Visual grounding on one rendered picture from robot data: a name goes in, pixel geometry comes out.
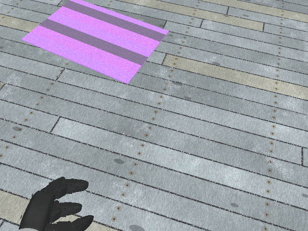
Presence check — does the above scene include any robot left hand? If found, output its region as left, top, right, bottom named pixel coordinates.
left=18, top=176, right=94, bottom=231

